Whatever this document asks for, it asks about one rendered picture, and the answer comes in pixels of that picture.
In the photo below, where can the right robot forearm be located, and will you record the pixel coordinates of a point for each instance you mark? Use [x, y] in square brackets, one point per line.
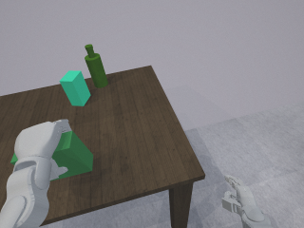
[253, 217]

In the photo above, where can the robot right hand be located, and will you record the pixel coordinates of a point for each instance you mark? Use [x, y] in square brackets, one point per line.
[244, 196]

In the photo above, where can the left robot forearm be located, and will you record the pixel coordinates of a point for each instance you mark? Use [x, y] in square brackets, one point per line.
[27, 187]

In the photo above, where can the sponge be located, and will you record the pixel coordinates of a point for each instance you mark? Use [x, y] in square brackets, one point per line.
[70, 153]

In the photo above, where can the robot left hand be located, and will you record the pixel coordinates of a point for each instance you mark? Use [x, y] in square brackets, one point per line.
[41, 140]

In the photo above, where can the table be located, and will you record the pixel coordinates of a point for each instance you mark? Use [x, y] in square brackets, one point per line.
[139, 147]

